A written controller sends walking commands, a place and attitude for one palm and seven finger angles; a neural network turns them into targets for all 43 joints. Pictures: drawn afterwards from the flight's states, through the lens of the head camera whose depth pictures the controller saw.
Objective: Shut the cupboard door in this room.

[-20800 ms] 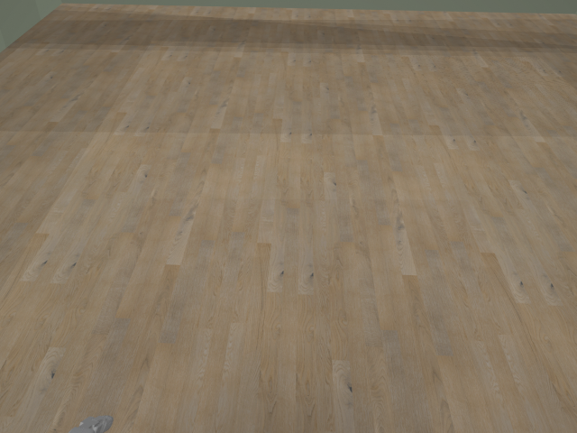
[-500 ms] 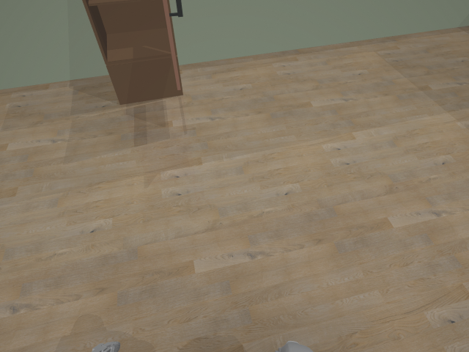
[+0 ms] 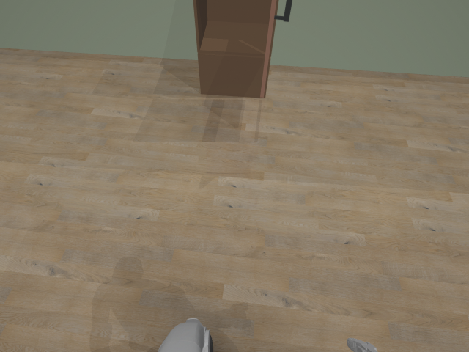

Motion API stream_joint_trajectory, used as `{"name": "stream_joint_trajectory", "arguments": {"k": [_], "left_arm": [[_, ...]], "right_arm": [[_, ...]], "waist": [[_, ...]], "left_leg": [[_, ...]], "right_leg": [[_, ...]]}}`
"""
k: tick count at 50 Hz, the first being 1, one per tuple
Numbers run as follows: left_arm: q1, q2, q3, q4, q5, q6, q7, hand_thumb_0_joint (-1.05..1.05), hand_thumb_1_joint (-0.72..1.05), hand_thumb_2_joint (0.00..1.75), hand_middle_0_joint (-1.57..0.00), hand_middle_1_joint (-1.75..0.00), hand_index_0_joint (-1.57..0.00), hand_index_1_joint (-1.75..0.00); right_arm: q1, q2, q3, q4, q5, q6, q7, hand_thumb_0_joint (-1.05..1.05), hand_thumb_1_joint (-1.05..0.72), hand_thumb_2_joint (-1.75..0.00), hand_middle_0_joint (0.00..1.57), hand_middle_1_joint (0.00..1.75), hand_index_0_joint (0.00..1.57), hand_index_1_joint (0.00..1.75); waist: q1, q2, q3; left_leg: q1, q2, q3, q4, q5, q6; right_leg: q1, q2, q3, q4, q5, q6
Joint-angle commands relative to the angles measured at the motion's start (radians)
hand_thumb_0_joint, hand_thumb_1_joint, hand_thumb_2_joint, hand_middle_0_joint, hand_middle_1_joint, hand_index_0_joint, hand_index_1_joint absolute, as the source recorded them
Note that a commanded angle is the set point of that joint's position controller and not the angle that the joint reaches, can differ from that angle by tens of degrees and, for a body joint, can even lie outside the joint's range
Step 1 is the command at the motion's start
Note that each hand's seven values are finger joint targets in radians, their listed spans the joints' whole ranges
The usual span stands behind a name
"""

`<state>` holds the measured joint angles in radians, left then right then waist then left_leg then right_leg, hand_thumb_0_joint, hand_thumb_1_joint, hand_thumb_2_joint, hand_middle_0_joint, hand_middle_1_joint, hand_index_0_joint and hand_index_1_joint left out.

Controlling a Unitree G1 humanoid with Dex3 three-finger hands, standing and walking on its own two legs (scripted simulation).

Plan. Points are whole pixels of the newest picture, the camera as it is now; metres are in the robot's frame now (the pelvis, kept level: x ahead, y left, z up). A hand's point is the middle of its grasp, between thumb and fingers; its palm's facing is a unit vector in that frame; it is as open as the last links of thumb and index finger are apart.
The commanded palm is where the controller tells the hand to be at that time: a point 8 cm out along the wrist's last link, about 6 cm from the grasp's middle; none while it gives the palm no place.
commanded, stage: turn or walk to find it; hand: left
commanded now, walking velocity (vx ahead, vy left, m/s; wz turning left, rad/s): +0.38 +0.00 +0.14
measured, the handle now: (283, 3) +1.33 -0.04 -0.01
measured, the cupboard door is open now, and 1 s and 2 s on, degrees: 86 86 86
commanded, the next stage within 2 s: stand and wait in 1.02 s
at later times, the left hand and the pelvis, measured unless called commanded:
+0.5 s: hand (165, 245) +0.33 +0.20 -0.14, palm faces +0.02 -0.98 -0.19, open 7.4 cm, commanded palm none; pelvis +0.21 +0.01 +0.01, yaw +2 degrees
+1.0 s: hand (185, 241) +0.35 +0.16 -0.16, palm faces +0.18 -0.97 -0.19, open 7.3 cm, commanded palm none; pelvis +0.42 -0.01 +0.01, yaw +6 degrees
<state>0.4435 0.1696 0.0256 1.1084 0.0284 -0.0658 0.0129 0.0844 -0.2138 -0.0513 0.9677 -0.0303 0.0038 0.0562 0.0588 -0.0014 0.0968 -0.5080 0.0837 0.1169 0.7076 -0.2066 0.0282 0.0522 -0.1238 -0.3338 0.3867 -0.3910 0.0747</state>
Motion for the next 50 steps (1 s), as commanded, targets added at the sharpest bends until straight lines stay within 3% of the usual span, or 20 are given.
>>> {"name": "stream_joint_trajectory", "arguments": {"k": [1,2,3,4,6,8,10,18,25,27,28,29,30,31,33,35,37,44,48,50], "left_arm": [[-0.033,0.182,0.034,-0.048,-0.012,-0.015,-0.002,0.0,0.9,0.9,-0.2,-0.3,-0.2,-0.3],[0.026,0.117,0.029,-0.07,-0.022,-0.01,-0.017,0.0,0.9,0.9,-0.2,-0.3,-0.2,-0.3],[-0.025,0.111,0.021,-0.104,-0.022,-0.012,-0.014,0.0,0.9,0.9,-0.2,-0.3,-0.2,-0.3],[-0.079,0.099,0.018,-0.115,-0.024,-0.007,-0.006,0.0,0.9,0.9,-0.2,-0.3,-0.2,-0.3],[-0.146,0.092,0.023,-0.093,-0.009,0.005,-0.018,0.0,0.9,0.9,-0.2,-0.3,-0.2,-0.3],[-0.089,0.057,0.024,-0.064,0.001,0.022,-0.024,0.0,0.9,0.9,-0.2,-0.3,-0.2,-0.3],[-0.049,0.051,0.026,-0.052,0.0,0.037,-0.024,0.0,0.9,0.9,-0.2,-0.3,-0.2,-0.3],[-0.282,0.071,0.04,-0.16,-0.002,0.054,-0.039,0.0,0.9,0.9,-0.2,-0.3,-0.2,-0.3],[-0.437,0.065,0.036,-0.229,-0.008,0.031,-0.047,0.0,0.9,0.9,-0.2,-0.3,-0.2,-0.3],[-0.369,0.077,0.04,-0.212,-0.006,0.022,-0.047,0.0,0.9,0.9,-0.2,-0.3,-0.2,-0.3],[-0.227,0.1,0.046,-0.168,-0.004,0.012,-0.046,0.0,0.9,0.9,-0.2,-0.3,-0.2,-0.3],[-0.045,0.163,0.061,-0.107,0.003,-0.003,-0.038,0.0,0.9,0.9,-0.2,-0.3,-0.2,-0.3],[0.104,0.287,0.092,-0.061,0.008,-0.012,-0.02,0.0,0.9,0.9,-0.2,-0.3,-0.2,-0.3],[0.088,0.317,0.09,-0.059,-0.014,-0.003,-0.016,0.0,0.9,0.9,-0.2,-0.3,-0.2,-0.3],[-0.102,0.227,0.071,-0.104,-0.016,0.0,-0.015,0.0,0.9,0.9,-0.2,-0.3,-0.2,-0.3],[-0.216,0.144,0.05,-0.125,-0.013,-0.002,-0.008,0.0,0.9,0.9,-0.2,-0.3,-0.2,-0.3],[-0.204,0.113,0.041,-0.11,-0.008,-0.01,-0.007,0.0,0.9,0.9,-0.2,-0.3,-0.2,-0.3],[-0.096,0.126,0.04,-0.049,-0.006,-0.029,-0.008,0.0,0.9,0.9,-0.2,-0.3,-0.2,-0.3],[-0.032,0.136,0.035,-0.016,-0.007,-0.024,-0.006,0.0,0.9,0.9,-0.2,-0.3,-0.2,-0.3],[-0.028,0.147,0.039,-0.009,-0.004,-0.017,-0.004,0.0,0.9,0.9,-0.2,-0.3,-0.2,-0.3]], "right_arm": [[0.293,-0.117,-0.03,0.024,-0.005,-0.051,-0.027,0.0,-0.9,-0.9,0.2,0.3,0.2,0.3],[0.403,-0.25,-0.063,0.054,-0.011,-0.059,-0.043,0.0,-0.9,-0.9,0.2,0.3,0.2,0.3],[0.433,-0.298,-0.069,0.07,0.011,-0.053,-0.051,0.0,-0.9,-0.9,0.2,0.3,0.2,0.3],[0.367,-0.282,-0.065,0.061,0.019,-0.057,-0.061,0.0,-0.9,-0.9,0.2,0.3,0.2,0.3],[0.231,-0.171,-0.039,0.026,0.014,-0.063,-0.064,0.0,-0.9,-0.9,0.2,0.3,0.2,0.3],[0.194,-0.099,-0.017,0.031,0.013,-0.08,-0.064,0.0,-0.9,-0.9,0.2,0.3,0.2,0.3],[0.19,-0.084,-0.016,0.038,0.018,-0.088,-0.065,0.0,-0.9,-0.9,0.2,0.3,0.2,0.3],[0.276,-0.084,-0.029,0.058,0.019,-0.098,-0.073,0.0,-0.9,-0.9,0.2,0.3,0.2,0.3],[0.35,-0.102,-0.035,0.101,0.002,-0.089,-0.076,0.0,-0.9,-0.9,0.2,0.3,0.2,0.3],[0.349,-0.111,-0.034,0.11,0.001,-0.082,-0.076,0.0,-0.9,-0.9,0.2,0.3,0.2,0.3],[0.336,-0.117,-0.035,0.113,0.005,-0.08,-0.076,0.0,-0.9,-0.9,0.2,0.3,0.2,0.3],[0.33,-0.102,-0.033,0.109,0.014,-0.084,-0.069,0.0,-0.9,-0.9,0.2,0.3,0.2,0.3],[0.357,-0.029,-0.018,0.079,0.027,-0.089,-0.059,0.0,-0.9,-0.9,0.2,0.3,0.2,0.3],[0.327,-0.05,-0.019,0.056,0.03,-0.077,-0.063,0.0,-0.9,-0.9,0.2,0.3,0.2,0.3],[0.216,-0.034,-0.027,0.048,0.018,-0.064,-0.053,0.0,-0.9,-0.9,0.2,0.3,0.2,0.3],[0.26,-0.003,-0.025,0.076,0.006,-0.041,-0.046,0.0,-0.9,-0.9,0.2,0.3,0.2,0.3],[0.297,0.009,-0.022,0.093,-0.001,-0.025,-0.042,0.0,-0.9,-0.9,0.2,0.3,0.2,0.3],[0.117,0.016,-0.014,0.021,0.003,-0.029,-0.021,0.0,-0.9,-0.9,0.2,0.3,0.2,0.3],[-0.005,0.018,-0.004,-0.018,0.006,-0.042,-0.014,0.0,-0.9,-0.9,0.2,0.3,0.2,0.3],[-0.01,0.002,-0.006,-0.026,0.008,-0.048,-0.016,0.0,-0.9,-0.9,0.2,0.3,0.2,0.3]], "waist": [[-0.191,-0.018,-0.201],[-0.204,0.267,-0.315],[-0.203,0.268,-0.314],[-0.183,0.205,-0.282],[-0.127,0.077,-0.083],[-0.068,0.085,-0.051],[-0.038,0.113,-0.075],[-0.061,0.078,0.014],[-0.104,0.09,0.024],[-0.068,0.074,-0.012],[-0.001,0.039,-0.09],[0.07,-0.039,-0.199],[0.102,-0.331,-0.31],[0.072,-0.248,-0.285],[0.025,-0.121,-0.092],[-0.054,-0.099,-0.047],[-0.08,-0.123,-0.055],[-0.044,-0.105,-0.011],[-0.008,-0.118,0.016],[-0.014,-0.118,0.013]], "left_leg": [[0.545,-0.05,0.0,-0.196,0.032,0.05],[0.802,0.217,-0.408,-0.268,0.106,0.136],[0.807,0.337,-0.577,-0.367,0.152,0.2],[0.712,0.369,-0.569,-0.406,0.043,0.214],[0.434,0.288,-0.435,-0.457,-0.029,0.166],[0.312,0.204,-0.283,-0.487,0.079,0.118],[0.307,0.164,-0.227,-0.512,0.077,0.113],[0.415,0.174,-0.201,-0.564,0.137,0.158],[0.483,0.197,-0.18,-0.469,0.277,0.138],[0.461,0.168,-0.15,-0.363,0.403,0.114],[0.454,0.128,-0.117,-0.199,0.481,0.083],[0.314,0.072,-0.076,0.043,0.404,0.044],[0.018,-0.073,-0.014,0.378,-0.109,-0.001],[-0.073,-0.086,-0.11,0.574,-0.357,0.003],[-0.141,0.01,-0.164,0.654,-0.186,0.008],[-0.064,0.048,-0.149,0.583,-0.063,-0.016],[-0.028,0.048,-0.118,0.506,-0.022,-0.04],[-0.081,0.061,-0.053,0.162,0.037,-0.067],[-0.038,0.033,-0.017,-0.013,0.023,-0.049],[0.036,0.028,-0.013,-0.064,-0.015,-0.032]], "right_leg": [[-0.207,-0.164,0.044,0.394,0.654,-0.095],[-0.515,-0.003,0.054,0.725,0.084,-0.038],[-0.652,0.041,0.181,0.875,-0.215,-0.052],[-0.706,0.004,0.258,0.949,-0.171,-0.058],[-0.699,-0.061,0.302,0.924,-0.028,-0.054],[-0.6,-0.068,0.295,0.841,0.05,-0.043],[-0.581,-0.055,0.286,0.807,0.122,-0.035],[-0.758,-0.061,0.3,0.611,0.262,-0.003],[-0.609,-0.004,0.245,0.275,0.194,-0.05],[-0.449,0.042,0.202,0.192,0.188,-0.07],[-0.276,0.072,0.181,0.113,0.227,-0.079],[0.001,0.008,0.256,0.095,0.262,-0.111],[0.249,-0.291,0.65,0.025,0.369,-0.197],[0.172,-0.391,0.801,-0.077,0.295,-0.272],[-0.106,-0.323,0.727,-0.168,-0.071,-0.235],[-0.282,-0.238,0.518,-0.204,-0.059,-0.177],[-0.325,-0.182,0.394,-0.211,0.045,-0.158],[-0.213,-0.167,0.308,-0.228,0.207,-0.195],[-0.138,-0.183,0.298,-0.197,0.304,-0.197],[-0.133,-0.206,0.305,-0.162,0.318,-0.2]]}}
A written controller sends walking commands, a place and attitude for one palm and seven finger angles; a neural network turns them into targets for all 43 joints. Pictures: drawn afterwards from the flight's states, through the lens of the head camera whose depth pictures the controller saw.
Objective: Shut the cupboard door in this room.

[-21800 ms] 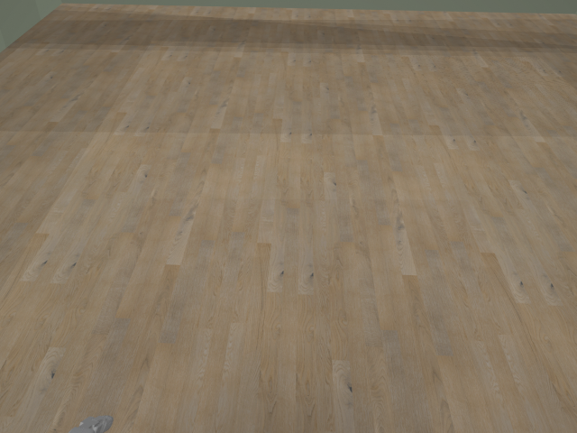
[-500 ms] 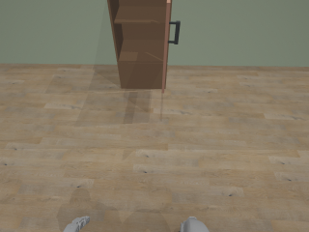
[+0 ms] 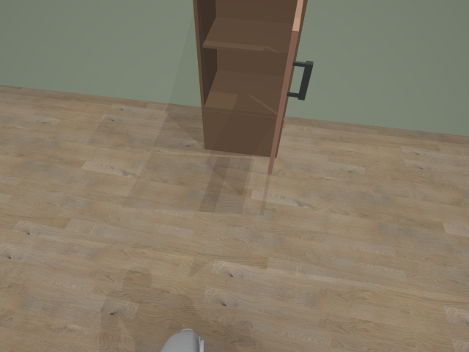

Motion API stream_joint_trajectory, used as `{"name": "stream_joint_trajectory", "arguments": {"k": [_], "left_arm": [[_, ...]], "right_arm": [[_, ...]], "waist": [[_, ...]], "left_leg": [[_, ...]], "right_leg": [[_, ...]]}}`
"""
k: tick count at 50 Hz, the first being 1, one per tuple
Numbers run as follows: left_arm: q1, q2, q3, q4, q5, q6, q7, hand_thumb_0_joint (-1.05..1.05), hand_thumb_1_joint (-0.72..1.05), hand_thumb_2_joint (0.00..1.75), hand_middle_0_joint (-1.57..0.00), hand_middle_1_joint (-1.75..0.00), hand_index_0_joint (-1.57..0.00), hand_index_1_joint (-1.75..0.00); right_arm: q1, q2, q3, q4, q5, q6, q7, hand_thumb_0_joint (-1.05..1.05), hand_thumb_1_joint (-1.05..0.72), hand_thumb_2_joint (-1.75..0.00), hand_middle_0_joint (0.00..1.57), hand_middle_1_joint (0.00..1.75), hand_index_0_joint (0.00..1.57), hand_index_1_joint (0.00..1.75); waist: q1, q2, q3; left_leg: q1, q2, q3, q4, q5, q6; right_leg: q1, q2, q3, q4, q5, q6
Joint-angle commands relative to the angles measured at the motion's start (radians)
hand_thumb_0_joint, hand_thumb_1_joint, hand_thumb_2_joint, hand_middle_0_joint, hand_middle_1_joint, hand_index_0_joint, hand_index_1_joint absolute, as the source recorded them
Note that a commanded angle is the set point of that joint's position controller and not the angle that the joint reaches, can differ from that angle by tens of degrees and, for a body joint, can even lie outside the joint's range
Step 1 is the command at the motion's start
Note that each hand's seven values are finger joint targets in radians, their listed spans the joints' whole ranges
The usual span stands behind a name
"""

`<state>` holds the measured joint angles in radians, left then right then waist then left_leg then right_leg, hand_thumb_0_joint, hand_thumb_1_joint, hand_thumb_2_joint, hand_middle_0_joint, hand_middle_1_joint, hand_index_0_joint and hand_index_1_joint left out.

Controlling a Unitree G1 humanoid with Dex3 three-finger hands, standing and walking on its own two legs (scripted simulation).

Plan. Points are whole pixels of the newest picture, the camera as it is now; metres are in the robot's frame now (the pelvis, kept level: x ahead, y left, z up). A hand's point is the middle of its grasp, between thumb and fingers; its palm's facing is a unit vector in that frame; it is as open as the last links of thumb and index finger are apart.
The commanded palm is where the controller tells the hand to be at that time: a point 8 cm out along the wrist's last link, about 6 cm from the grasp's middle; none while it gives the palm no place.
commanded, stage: turn or walk to find it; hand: left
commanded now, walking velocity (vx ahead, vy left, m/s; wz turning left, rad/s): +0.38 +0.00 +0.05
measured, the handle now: (298, 80) +0.90 -0.12 -0.02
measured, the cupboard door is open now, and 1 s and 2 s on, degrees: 86 86 86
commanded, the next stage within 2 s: stand and wait in 0.02 s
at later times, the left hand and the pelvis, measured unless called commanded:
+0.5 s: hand (141, 308) +0.22 +0.22 -0.17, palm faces +0.01 -0.98 -0.22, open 7.3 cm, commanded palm none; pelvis +0.14 +0.04 -0.01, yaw -1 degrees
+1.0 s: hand (161, 348) +0.15 +0.16 -0.17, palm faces +0.03 -0.98 -0.17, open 7.3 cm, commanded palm none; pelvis +0.17 +0.00 +0.00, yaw +0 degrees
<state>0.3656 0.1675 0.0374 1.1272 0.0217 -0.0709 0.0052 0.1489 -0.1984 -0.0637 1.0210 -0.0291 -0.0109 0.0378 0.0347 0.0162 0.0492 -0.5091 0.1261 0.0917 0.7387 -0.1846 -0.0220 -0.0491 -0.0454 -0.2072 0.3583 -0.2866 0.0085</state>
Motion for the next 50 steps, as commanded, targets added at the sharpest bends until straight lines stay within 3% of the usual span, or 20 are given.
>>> {"name": "stream_joint_trajectory", "arguments": {"k": [1,3,4,5,6,7,9,11,13,16,20,23,24,25,26,27,28,30,33,50], "left_arm": [[0.04,0.154,0.029,-0.029,0.002,-0.008,0.004,0.0,0.9,0.9,-0.2,-0.3,-0.2,-0.3],[0.025,0.147,0.026,-0.027,-0.006,-0.001,0.007,0.0,0.9,0.9,-0.2,-0.3,-0.2,-0.3],[0.062,0.107,0.018,-0.039,-0.013,0.002,0.003,0.0,0.9,0.9,-0.2,-0.3,-0.2,-0.3],[0.061,0.065,0.001,-0.062,-0.019,-0.002,-0.002,0.0,0.9,0.9,-0.2,-0.3,-0.2,-0.3],[0.025,0.074,0.0,-0.066,-0.013,0.006,0.012,0.0,0.9,0.9,-0.2,-0.3,-0.2,-0.3],[-0.023,0.071,0.001,-0.065,-0.016,0.008,0.013,0.0,0.9,0.9,-0.2,-0.3,-0.2,-0.3],[-0.048,0.053,0.005,-0.048,-0.009,0.018,0.005,0.0,0.9,0.9,-0.2,-0.3,-0.2,-0.3],[-0.005,0.024,0.0,-0.027,-0.008,0.037,0.004,0.0,0.9,0.9,-0.2,-0.3,-0.2,-0.3],[0.035,0.009,-0.001,-0.016,-0.006,0.056,0.01,0.0,0.9,0.9,-0.2,-0.3,-0.2,-0.3],[0.0,0.001,-0.001,-0.036,-0.003,0.069,0.016,0.0,0.9,0.9,-0.2,-0.3,-0.2,-0.3],[-0.083,0.016,-0.008,-0.06,-0.003,0.072,0.02,0.0,0.9,0.9,-0.2,-0.3,-0.2,-0.3],[-0.06,0.032,-0.013,-0.052,-0.003,0.072,0.022,0.0,0.9,0.9,-0.2,-0.3,-0.2,-0.3],[-0.042,0.047,-0.014,-0.043,-0.003,0.066,0.023,0.0,0.9,0.9,-0.2,-0.3,-0.2,-0.3],[-0.034,0.08,-0.013,-0.035,-0.002,0.056,0.026,0.0,0.9,0.9,-0.2,-0.3,-0.2,-0.3],[-0.045,0.107,-0.017,-0.035,-0.004,0.048,0.028,0.0,0.9,0.9,-0.2,-0.3,-0.2,-0.3],[-0.08,0.13,-0.013,-0.038,-0.01,0.041,0.027,0.0,0.9,0.9,-0.2,-0.3,-0.2,-0.3],[-0.091,0.139,-0.007,-0.038,-0.016,0.035,0.025,0.0,0.9,0.9,-0.2,-0.3,-0.2,-0.3],[-0.13,0.107,-0.014,-0.043,-0.019,0.039,0.027,0.0,0.9,0.9,-0.2,-0.3,-0.2,-0.3],[-0.095,0.071,-0.022,-0.035,-0.023,0.043,0.031,0.0,0.9,0.9,-0.2,-0.3,-0.2,-0.3],[-0.002,0.042,-0.033,0.01,-0.018,0.043,0.04,0.0,0.9,0.9,-0.2,-0.3,-0.2,-0.3]], "right_arm": [[-0.056,-0.021,0.006,-0.077,0.006,-0.036,0.001,0.0,-0.9,-0.9,0.2,0.3,0.2,0.3],[0.105,-0.068,-0.001,-0.021,-0.001,-0.05,-0.014,0.0,-0.9,-0.9,0.2,0.3,0.2,0.3],[0.241,-0.159,-0.021,0.013,-0.009,-0.059,-0.029,0.0,-0.9,-0.9,0.2,0.3,0.2,0.3],[0.339,-0.251,-0.04,0.035,0.0,-0.051,-0.041,0.0,-0.9,-0.9,0.2,0.3,0.2,0.3],[0.324,-0.24,-0.032,0.047,0.01,-0.046,-0.052,0.0,-0.9,-0.9,0.2,0.3,0.2,0.3],[0.255,-0.204,-0.025,0.031,0.013,-0.046,-0.058,0.0,-0.9,-0.9,0.2,0.3,0.2,0.3],[0.149,-0.108,0.004,0.017,0.011,-0.054,-0.06,0.0,-0.9,-0.9,0.2,0.3,0.2,0.3],[0.113,-0.077,0.016,0.02,0.014,-0.065,-0.062,0.0,-0.9,-0.9,0.2,0.3,0.2,0.3],[0.095,-0.066,0.02,0.024,0.019,-0.064,-0.064,0.0,-0.9,-0.9,0.2,0.3,0.2,0.3],[0.096,-0.045,0.014,0.017,0.013,-0.058,-0.065,0.0,-0.9,-0.9,0.2,0.3,0.2,0.3],[0.111,-0.055,0.011,0.039,0.009,-0.043,-0.068,0.0,-0.9,-0.9,0.2,0.3,0.2,0.3],[0.102,-0.059,0.01,0.055,0.011,-0.027,-0.069,0.0,-0.9,-0.9,0.2,0.3,0.2,0.3],[0.106,-0.051,0.013,0.063,0.014,-0.024,-0.068,0.0,-0.9,-0.9,0.2,0.3,0.2,0.3],[0.128,-0.024,0.017,0.07,0.018,-0.023,-0.066,0.0,-0.9,-0.9,0.2,0.3,0.2,0.3],[0.152,0.004,0.026,0.069,0.022,-0.021,-0.063,0.0,-0.9,-0.9,0.2,0.3,0.2,0.3],[0.186,0.014,0.032,0.084,0.019,-0.011,-0.06,0.0,-0.9,-0.9,0.2,0.3,0.2,0.3],[0.199,0.007,0.034,0.097,0.016,-0.002,-0.061,0.0,-0.9,-0.9,0.2,0.3,0.2,0.3],[0.228,0.012,0.038,0.122,0.014,-0.002,-0.06,0.0,-0.9,-0.9,0.2,0.3,0.2,0.3],[0.231,0.008,0.045,0.143,0.016,-0.021,-0.065,0.0,-0.9,-0.9,0.2,0.3,0.2,0.3],[0.236,0.028,0.044,0.151,0.022,-0.003,-0.076,0.0,-0.9,-0.9,0.2,0.3,0.2,0.3]], "waist": [[-0.007,-0.129,0.06],[-0.086,-0.048,-0.032],[-0.13,0.121,-0.162],[-0.146,0.29,-0.228],[-0.144,0.255,-0.249],[-0.125,0.201,-0.169],[-0.068,0.11,-0.049],[-0.032,0.103,-0.062],[-0.006,0.114,-0.082],[-0.003,0.088,-0.064],[-0.024,0.13,-0.023],[-0.002,0.106,-0.002],[0.01,0.07,0.001],[0.005,-0.014,0.009],[-0.019,-0.085,0.016],[-0.039,-0.176,0.013],[-0.045,-0.266,0.005],[-0.063,-0.177,0.022],[-0.035,-0.033,-0.017],[-0.042,-0.023,0.034]], "left_leg": [[0.088,-0.03,0.028,-0.128,-0.045,0.024],[0.386,-0.074,0.055,-0.278,0.018,0.038],[0.652,0.1,-0.148,-0.295,0.174,0.097],[0.796,0.314,-0.406,-0.334,0.453,0.202],[0.746,0.343,-0.387,-0.366,0.509,0.226],[0.636,0.331,-0.338,-0.37,0.543,0.239],[0.456,0.244,-0.192,-0.407,0.584,0.194],[0.37,0.189,-0.089,-0.431,0.617,0.162],[0.361,0.164,-0.048,-0.443,0.624,0.159],[0.32,0.147,-0.035,-0.447,0.597,0.157],[0.335,0.144,-0.05,-0.425,0.547,0.154],[0.311,0.125,-0.061,-0.383,0.349,0.131],[0.292,0.097,-0.049,-0.347,0.266,0.098],[0.253,0.051,-0.038,-0.305,0.17,0.055],[0.222,0.005,-0.022,-0.311,0.015,0.022],[0.233,-0.032,-0.009,-0.324,-0.086,0.0],[0.306,-0.047,-0.002,-0.31,-0.12,-0.005],[0.375,-0.026,-0.02,-0.364,-0.026,0.005],[0.369,0.017,-0.042,-0.424,0.125,0.025],[0.394,0.01,-0.023,-0.429,0.01,0.024]], "right_leg": [[-0.04,-0.281,0.165,-0.107,0.23,-0.128],[-0.108,-0.2,0.076,0.171,0.426,-0.077],[-0.284,-0.11,0.021,0.428,0.265,-0.019],[-0.487,-0.011,0.029,0.694,-0.293,0.016],[-0.514,-0.03,0.129,0.818,-0.338,0.007],[-0.541,-0.061,0.154,0.863,-0.28,0.008],[-0.493,-0.099,0.174,0.814,-0.188,0.02],[-0.395,-0.096,0.165,0.731,-0.117,0.032],[-0.37,-0.084,0.157,0.696,-0.058,0.042],[-0.333,-0.076,0.157,0.582,-0.002,0.046],[-0.268,-0.057,0.133,0.38,-0.008,0.042],[-0.173,-0.052,0.116,0.203,0.057,0.041],[-0.121,-0.057,0.119,0.107,0.15,0.038],[-0.071,-0.099,0.181,0.037,0.283,0.023],[-0.065,-0.178,0.259,0.027,0.392,-0.015],[-0.092,-0.227,0.301,0.012,0.396,-0.067],[-0.162,-0.229,0.32,-0.036,0.335,-0.095],[-0.22,-0.176,0.258,-0.034,0.231,-0.077],[-0.124,-0.107,0.195,0.026,0.297,-0.032],[-0.151,-0.103,0.215,-0.052,0.23,-0.036]]}}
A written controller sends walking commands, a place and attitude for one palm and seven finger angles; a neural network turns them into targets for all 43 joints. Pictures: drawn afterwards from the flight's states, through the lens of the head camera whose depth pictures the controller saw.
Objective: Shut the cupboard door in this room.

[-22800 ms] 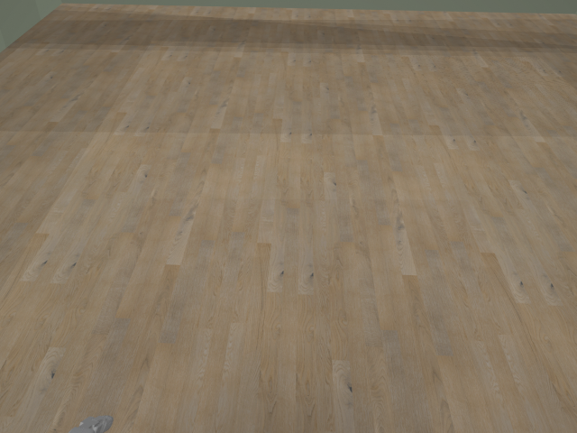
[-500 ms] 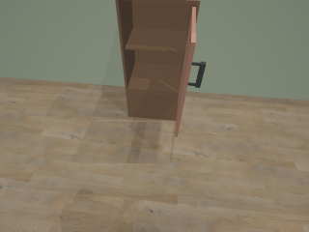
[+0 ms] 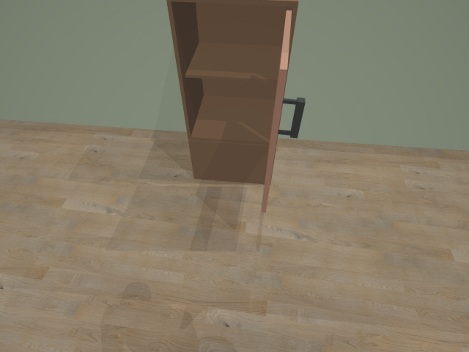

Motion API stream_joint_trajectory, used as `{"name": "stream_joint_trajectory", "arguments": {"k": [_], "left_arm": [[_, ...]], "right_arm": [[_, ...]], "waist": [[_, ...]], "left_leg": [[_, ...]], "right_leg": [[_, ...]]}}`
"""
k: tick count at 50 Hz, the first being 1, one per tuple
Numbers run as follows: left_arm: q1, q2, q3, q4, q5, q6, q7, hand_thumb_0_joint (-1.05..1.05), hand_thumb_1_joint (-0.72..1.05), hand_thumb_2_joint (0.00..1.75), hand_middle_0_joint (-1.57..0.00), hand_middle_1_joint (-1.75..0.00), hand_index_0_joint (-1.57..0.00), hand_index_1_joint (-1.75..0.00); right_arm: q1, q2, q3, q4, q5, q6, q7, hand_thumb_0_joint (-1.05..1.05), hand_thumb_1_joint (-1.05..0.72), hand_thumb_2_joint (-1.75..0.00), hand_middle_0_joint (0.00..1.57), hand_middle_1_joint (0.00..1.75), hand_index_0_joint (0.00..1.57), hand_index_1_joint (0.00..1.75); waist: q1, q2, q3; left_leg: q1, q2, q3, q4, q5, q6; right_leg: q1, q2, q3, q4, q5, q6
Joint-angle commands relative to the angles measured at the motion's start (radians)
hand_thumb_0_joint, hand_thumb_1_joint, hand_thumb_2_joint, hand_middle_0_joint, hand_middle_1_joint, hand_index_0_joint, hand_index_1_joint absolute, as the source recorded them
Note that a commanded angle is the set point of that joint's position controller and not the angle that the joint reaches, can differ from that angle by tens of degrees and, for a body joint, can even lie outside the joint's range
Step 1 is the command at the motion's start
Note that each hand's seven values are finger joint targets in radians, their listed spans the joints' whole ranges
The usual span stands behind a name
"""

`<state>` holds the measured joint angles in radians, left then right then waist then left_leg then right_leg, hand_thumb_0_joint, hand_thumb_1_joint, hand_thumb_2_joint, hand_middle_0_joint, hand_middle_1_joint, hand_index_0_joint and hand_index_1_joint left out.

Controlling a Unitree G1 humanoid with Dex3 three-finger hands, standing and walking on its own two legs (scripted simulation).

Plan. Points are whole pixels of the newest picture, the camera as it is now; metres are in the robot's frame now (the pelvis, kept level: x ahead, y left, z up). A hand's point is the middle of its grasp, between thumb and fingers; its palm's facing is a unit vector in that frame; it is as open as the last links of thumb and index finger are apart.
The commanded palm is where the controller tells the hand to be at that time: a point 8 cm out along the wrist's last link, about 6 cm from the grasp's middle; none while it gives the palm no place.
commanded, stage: stand and wait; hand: left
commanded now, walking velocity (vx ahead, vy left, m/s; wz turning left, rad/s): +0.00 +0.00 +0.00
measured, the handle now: (290, 118) +0.73 -0.12 -0.02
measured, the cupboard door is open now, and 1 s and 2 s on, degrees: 86 86 86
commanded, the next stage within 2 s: turn or walk to find it in 1.42 s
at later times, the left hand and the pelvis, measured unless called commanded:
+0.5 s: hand out of the picture -0.02 +0.16 -0.18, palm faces +0.03 -0.98 -0.18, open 7.3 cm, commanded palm none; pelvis +0.00 +0.01 +0.00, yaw +0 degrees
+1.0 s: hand out of the picture -0.02 +0.18 -0.18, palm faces +0.02 -0.99 -0.17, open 7.3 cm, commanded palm none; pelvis +0.00 +0.02 +0.00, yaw -1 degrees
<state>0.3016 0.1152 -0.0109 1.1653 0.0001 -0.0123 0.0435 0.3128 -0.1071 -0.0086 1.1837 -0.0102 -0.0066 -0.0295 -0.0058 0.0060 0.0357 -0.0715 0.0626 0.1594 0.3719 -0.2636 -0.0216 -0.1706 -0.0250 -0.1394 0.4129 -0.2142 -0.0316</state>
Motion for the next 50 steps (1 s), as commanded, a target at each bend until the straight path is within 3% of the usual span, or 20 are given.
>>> {"name": "stream_joint_trajectory", "arguments": {"k": [1,18,36,50], "left_arm": [[0.063,0.091,0.016,-0.026,0.004,-0.016,0.002,0.0,0.9,0.9,-0.2,-0.3,-0.2,-0.3],[0.087,0.07,0.016,-0.024,0.006,-0.016,0.004,0.0,0.9,0.9,-0.2,-0.3,-0.2,-0.3],[0.071,0.087,0.02,-0.038,0.007,-0.012,0.004,0.0,0.9,0.9,-0.2,-0.3,-0.2,-0.3],[0.058,0.112,0.023,-0.04,0.011,-0.013,0.001,0.0,0.9,0.9,-0.2,-0.3,-0.2,-0.3]], "right_arm": [[0.072,-0.063,-0.011,-0.012,0.002,-0.008,-0.009,0.0,-0.9,-0.9,0.2,0.3,0.2,0.3],[0.076,-0.067,-0.009,-0.025,0.001,-0.017,-0.011,0.0,-0.9,-0.9,0.2,0.3,0.2,0.3],[0.098,-0.07,-0.013,-0.02,0.003,-0.025,-0.009,0.0,-0.9,-0.9,0.2,0.3,0.2,0.3],[0.07,-0.107,-0.021,-0.04,0.004,-0.029,-0.01,0.0,-0.9,-0.9,0.2,0.3,0.2,0.3]], "waist": [[-0.004,-0.009,0.048],[0.003,-0.003,0.063],[0.008,-0.005,0.058],[0.005,0.0,0.059]], "left_leg": [[-0.043,0.074,-0.09,-0.063,0.087,0.023],[-0.065,0.077,-0.1,-0.074,0.088,0.033],[-0.086,0.082,-0.106,-0.088,0.103,0.04],[-0.071,0.084,-0.114,-0.09,0.112,0.046]], "right_leg": [[-0.033,-0.123,0.149,-0.107,0.154,0.004],[-0.035,-0.114,0.143,-0.098,0.124,0.005],[-0.012,-0.114,0.128,-0.069,0.136,0.01],[-0.021,-0.112,0.127,-0.065,0.136,0.012]]}}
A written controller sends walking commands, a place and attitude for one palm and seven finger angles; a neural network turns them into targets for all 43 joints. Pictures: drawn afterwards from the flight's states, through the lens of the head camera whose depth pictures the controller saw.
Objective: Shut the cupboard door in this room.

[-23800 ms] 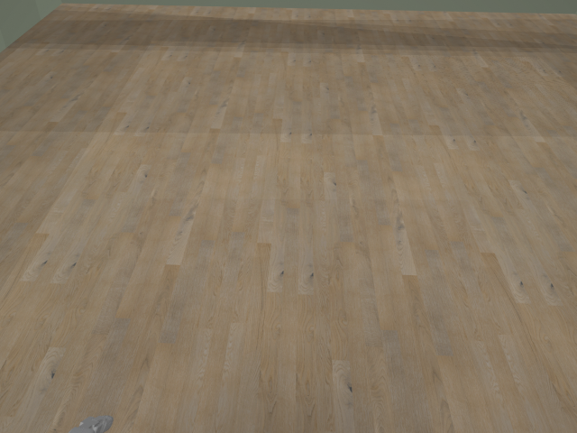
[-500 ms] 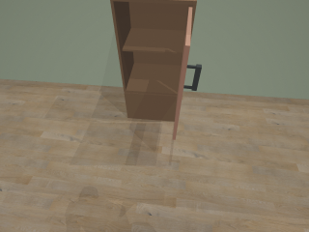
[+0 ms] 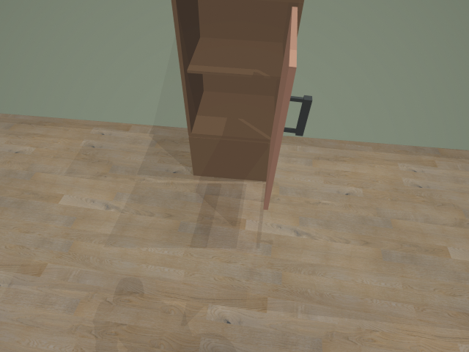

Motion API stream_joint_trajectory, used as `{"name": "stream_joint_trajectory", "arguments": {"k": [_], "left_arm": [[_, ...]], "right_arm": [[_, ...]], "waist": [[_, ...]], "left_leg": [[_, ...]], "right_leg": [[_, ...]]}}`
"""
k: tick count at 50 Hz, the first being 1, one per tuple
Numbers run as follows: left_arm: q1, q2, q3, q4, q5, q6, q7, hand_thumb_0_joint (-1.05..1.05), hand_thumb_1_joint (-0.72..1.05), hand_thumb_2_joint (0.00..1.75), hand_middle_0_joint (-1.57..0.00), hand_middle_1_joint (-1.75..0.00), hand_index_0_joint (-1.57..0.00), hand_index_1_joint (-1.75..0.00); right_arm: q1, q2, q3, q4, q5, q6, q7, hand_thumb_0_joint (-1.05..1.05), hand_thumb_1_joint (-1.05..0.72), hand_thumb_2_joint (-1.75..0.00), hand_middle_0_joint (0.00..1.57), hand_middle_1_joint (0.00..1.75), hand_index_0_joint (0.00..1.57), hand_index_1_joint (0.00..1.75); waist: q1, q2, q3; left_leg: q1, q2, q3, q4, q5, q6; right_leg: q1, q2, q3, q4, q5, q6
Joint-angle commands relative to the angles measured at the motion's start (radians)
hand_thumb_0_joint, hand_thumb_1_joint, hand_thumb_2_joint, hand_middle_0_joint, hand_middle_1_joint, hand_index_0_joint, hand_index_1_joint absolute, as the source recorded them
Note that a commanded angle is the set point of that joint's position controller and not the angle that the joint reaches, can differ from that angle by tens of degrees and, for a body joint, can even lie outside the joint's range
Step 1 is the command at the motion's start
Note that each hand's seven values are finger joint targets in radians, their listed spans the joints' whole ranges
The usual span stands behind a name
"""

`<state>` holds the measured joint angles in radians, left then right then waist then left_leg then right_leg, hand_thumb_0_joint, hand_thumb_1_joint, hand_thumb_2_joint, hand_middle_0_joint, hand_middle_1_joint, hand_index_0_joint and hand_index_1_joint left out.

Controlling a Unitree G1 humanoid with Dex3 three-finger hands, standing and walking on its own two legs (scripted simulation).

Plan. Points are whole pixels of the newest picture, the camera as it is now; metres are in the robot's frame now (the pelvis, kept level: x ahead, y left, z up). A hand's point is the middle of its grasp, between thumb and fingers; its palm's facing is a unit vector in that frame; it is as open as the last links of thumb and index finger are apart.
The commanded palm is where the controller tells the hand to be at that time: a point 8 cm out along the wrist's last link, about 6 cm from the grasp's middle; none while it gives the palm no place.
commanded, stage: stand and wait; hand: left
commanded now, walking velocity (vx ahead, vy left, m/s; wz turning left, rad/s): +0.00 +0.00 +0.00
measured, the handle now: (296, 115) +0.73 -0.14 -0.02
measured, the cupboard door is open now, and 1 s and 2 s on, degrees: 86 86 86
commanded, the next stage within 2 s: turn or walk to find it in 0.42 s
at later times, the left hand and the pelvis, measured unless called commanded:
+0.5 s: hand out of the picture +0.03 +0.21 -0.17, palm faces +0.02 -0.97 -0.25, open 7.4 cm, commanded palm none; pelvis +0.01 +0.01 +0.00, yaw +1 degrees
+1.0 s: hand out of the picture -0.01 +0.21 -0.20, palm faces +0.22 -0.96 -0.20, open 7.4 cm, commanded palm none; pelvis -0.02 +0.01 -0.02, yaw +12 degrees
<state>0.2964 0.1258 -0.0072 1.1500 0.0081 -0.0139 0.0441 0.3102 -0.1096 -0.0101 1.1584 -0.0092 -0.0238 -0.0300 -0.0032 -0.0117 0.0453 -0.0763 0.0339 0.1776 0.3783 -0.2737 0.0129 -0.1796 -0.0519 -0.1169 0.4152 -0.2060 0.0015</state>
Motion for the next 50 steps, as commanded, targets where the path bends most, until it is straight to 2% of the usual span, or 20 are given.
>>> {"name": "stream_joint_trajectory", "arguments": {"k": [1,16,21,22,26,29,35,36,37,39,40,41,42,43,45,46,47,48,49,50], "left_arm": [[0.06,0.105,0.02,-0.027,0.003,-0.012,0.0,0.0,0.9,0.9,-0.2,-0.3,-0.2,-0.3],[-0.01,0.182,0.038,-0.051,0.005,-0.016,-0.006,0.0,0.9,0.9,-0.2,-0.3,-0.2,-0.3],[-0.049,0.222,0.042,-0.064,0.005,-0.015,-0.011,0.0,0.9,0.9,-0.2,-0.3,-0.2,-0.3],[-0.055,0.225,0.043,-0.066,0.005,-0.015,-0.011,0.0,0.9,0.9,-0.2,-0.3,-0.2,-0.3],[-0.04,0.177,0.035,-0.073,0.002,0.004,-0.006,0.0,0.9,0.9,-0.2,-0.3,-0.2,-0.3],[-0.051,0.188,0.04,-0.094,0.003,0.015,-0.004,0.0,0.9,0.9,-0.2,-0.3,-0.2,-0.3],[-0.049,0.208,0.059,-0.139,0.008,0.019,-0.005,0.0,0.9,0.9,-0.2,-0.3,-0.2,-0.3],[-0.047,0.211,0.063,-0.149,0.009,0.018,-0.005,0.0,0.9,0.9,-0.2,-0.3,-0.2,-0.3],[-0.041,0.217,0.068,-0.156,0.01,0.018,-0.005,0.0,0.9,0.9,-0.2,-0.3,-0.2,-0.3],[-0.029,0.251,0.081,-0.167,0.012,0.018,-0.004,0.0,0.9,0.9,-0.2,-0.3,-0.2,-0.3],[-0.016,0.27,0.087,-0.173,0.013,0.019,-0.003,0.0,0.9,0.9,-0.2,-0.3,-0.2,-0.3],[-0.015,0.276,0.093,-0.183,0.015,0.019,-0.002,0.0,0.9,0.9,-0.2,-0.3,-0.2,-0.3],[-0.025,0.276,0.096,-0.191,0.022,0.018,0.0,0.0,0.9,0.9,-0.2,-0.3,-0.2,-0.3],[-0.055,0.274,0.097,-0.202,0.027,0.016,0.0,0.0,0.9,0.9,-0.2,-0.3,-0.2,-0.3],[-0.099,0.276,0.101,-0.217,0.029,0.015,-0.004,0.0,0.9,0.9,-0.2,-0.3,-0.2,-0.3],[-0.1,0.282,0.102,-0.219,0.026,0.016,-0.008,0.0,0.9,0.9,-0.2,-0.3,-0.2,-0.3],[-0.096,0.28,0.103,-0.22,0.02,0.02,-0.012,0.0,0.9,0.9,-0.2,-0.3,-0.2,-0.3],[-0.099,0.264,0.1,-0.227,0.012,0.027,-0.016,0.0,0.9,0.9,-0.2,-0.3,-0.2,-0.3],[-0.09,0.207,0.093,-0.256,0.004,0.037,-0.023,0.0,0.9,0.9,-0.2,-0.3,-0.2,-0.3],[-0.151,0.188,0.079,-0.288,0.013,0.042,-0.022,0.0,0.9,0.9,-0.2,-0.3,-0.2,-0.3]], "right_arm": [[0.068,-0.11,-0.02,-0.015,0.003,-0.012,-0.01,0.0,-0.9,-0.9,0.2,0.3,0.2,0.3],[0.002,-0.194,-0.033,-0.04,0.001,-0.022,-0.01,0.0,-0.9,-0.9,0.2,0.3,0.2,0.3],[-0.037,-0.235,-0.036,-0.052,0.001,-0.021,-0.007,0.0,-0.9,-0.9,0.2,0.3,0.2,0.3],[-0.046,-0.237,-0.036,-0.054,0.0,-0.021,-0.005,0.0,-0.9,-0.9,0.2,0.3,0.2,0.3],[-0.034,-0.174,-0.02,-0.059,-0.002,-0.003,0.002,0.0,-0.9,-0.9,0.2,0.3,0.2,0.3],[-0.044,-0.187,-0.027,-0.076,-0.003,0.012,0.006,0.0,-0.9,-0.9,0.2,0.3,0.2,0.3],[-0.065,-0.209,-0.047,-0.128,-0.004,0.026,0.011,0.0,-0.9,-0.9,0.2,0.3,0.2,0.3],[-0.066,-0.204,-0.049,-0.135,-0.005,0.027,0.011,0.0,-0.9,-0.9,0.2,0.3,0.2,0.3],[-0.068,-0.199,-0.051,-0.146,-0.005,0.029,0.012,0.0,-0.9,-0.9,0.2,0.3,0.2,0.3],[-0.068,-0.175,-0.055,-0.165,-0.002,0.035,0.016,0.0,-0.9,-0.9,0.2,0.3,0.2,0.3],[-0.077,-0.165,-0.056,-0.178,-0.002,0.04,0.016,0.0,-0.9,-0.9,0.2,0.3,0.2,0.3],[-0.104,-0.154,-0.059,-0.192,-0.004,0.047,0.017,0.0,-0.9,-0.9,0.2,0.3,0.2,0.3],[-0.127,-0.155,-0.062,-0.205,-0.003,0.051,0.02,0.0,-0.9,-0.9,0.2,0.3,0.2,0.3],[-0.136,-0.145,-0.064,-0.215,0.0,0.052,0.025,0.0,-0.9,-0.9,0.2,0.3,0.2,0.3],[-0.104,-0.131,-0.062,-0.218,0.004,0.048,0.035,0.0,-0.9,-0.9,0.2,0.3,0.2,0.3],[-0.086,-0.132,-0.06,-0.215,0.003,0.045,0.036,0.0,-0.9,-0.9,0.2,0.3,0.2,0.3],[-0.06,-0.141,-0.062,-0.211,-0.001,0.041,0.036,0.0,-0.9,-0.9,0.2,0.3,0.2,0.3],[-0.023,-0.173,-0.068,-0.206,-0.005,0.035,0.038,0.0,-0.9,-0.9,0.2,0.3,0.2,0.3],[-0.005,-0.272,-0.09,-0.222,-0.015,0.028,0.034,0.0,-0.9,-0.9,0.2,0.3,0.2,0.3],[0.028,-0.34,-0.104,-0.219,-0.014,0.031,0.031,0.0,-0.9,-0.9,0.2,0.3,0.2,0.3]], "waist": [[0.002,0.023,0.052],[0.002,0.026,0.015],[0.003,0.017,0.021],[0.004,0.022,0.015],[0.005,0.032,-0.009],[0.007,0.055,-0.002],[0.01,0.029,-0.035],[0.011,0.023,-0.037],[0.013,-0.012,-0.046],[0.017,-0.117,-0.053],[0.027,-0.171,-0.055],[0.038,-0.206,-0.03],[0.046,-0.19,-0.022],[0.034,-0.155,-0.008],[0.007,-0.132,-0.042],[0.0,-0.134,-0.055],[-0.014,-0.111,-0.077],[-0.038,-0.001,-0.091],[-0.047,0.284,-0.083],[-0.076,0.342,-0.062]], "left_leg": [[-0.066,0.113,-0.132,-0.099,0.122,0.012],[-0.028,0.122,-0.14,-0.1,0.255,0.014],[-0.029,0.126,-0.147,-0.115,0.236,0.012],[-0.033,0.123,-0.151,-0.115,0.238,0.012],[-0.06,0.118,-0.156,-0.07,0.292,0.003],[-0.097,0.126,-0.182,-0.043,0.297,0.009],[-0.161,0.125,-0.224,0.036,0.296,0.026],[-0.184,0.117,-0.222,0.057,0.276,0.024],[-0.199,0.099,-0.206,0.092,0.26,0.017],[-0.256,0.034,-0.147,0.213,0.149,-0.01],[-0.279,0.01,-0.109,0.311,0.044,-0.022],[-0.313,0.002,-0.099,0.432,-0.179,-0.032],[-0.326,0.02,-0.115,0.527,-0.271,-0.032],[-0.322,0.035,-0.13,0.547,-0.291,-0.033],[-0.29,0.046,-0.112,0.429,-0.236,-0.039],[-0.246,0.035,-0.085,0.34,-0.164,-0.043],[-0.162,0.026,-0.073,0.227,-0.057,-0.04],[-0.072,0.052,-0.133,0.092,0.062,-0.024],[-0.028,0.251,-0.461,-0.037,0.215,0.07],[-0.07,0.381,-0.599,-0.136,0.23,0.155]], "right_leg": [[-0.013,-0.087,0.105,-0.068,0.127,-0.021],[0.028,-0.093,0.093,-0.052,0.202,-0.025],[0.033,-0.093,0.095,-0.063,0.184,-0.024],[0.04,-0.098,0.087,-0.061,0.185,-0.022],[0.041,-0.111,0.051,-0.003,0.199,-0.002],[0.017,-0.11,0.025,0.045,0.166,0.009],[0.005,-0.129,0.015,0.11,0.17,0.004],[0.012,-0.143,0.023,0.106,0.171,-0.003],[0.02,-0.168,0.038,0.097,0.19,-0.015],[0.043,-0.262,0.105,0.03,0.176,-0.074],[0.04,-0.329,0.148,-0.019,0.182,-0.118],[0.012,-0.387,0.178,-0.07,0.195,-0.167],[-0.025,-0.421,0.194,-0.089,0.206,-0.195],[-0.049,-0.416,0.155,-0.078,0.235,-0.191],[-0.016,-0.378,0.057,-0.002,0.294,-0.146],[-0.022,-0.354,0.023,0.041,0.284,-0.12],[-0.065,-0.33,-0.011,0.094,0.223,-0.084],[-0.14,-0.272,-0.055,0.203,0.116,-0.027],[-0.316,-0.125,-0.105,0.404,-0.184,0.058],[-0.373,-0.067,-0.028,0.586,-0.434,0.062]]}}
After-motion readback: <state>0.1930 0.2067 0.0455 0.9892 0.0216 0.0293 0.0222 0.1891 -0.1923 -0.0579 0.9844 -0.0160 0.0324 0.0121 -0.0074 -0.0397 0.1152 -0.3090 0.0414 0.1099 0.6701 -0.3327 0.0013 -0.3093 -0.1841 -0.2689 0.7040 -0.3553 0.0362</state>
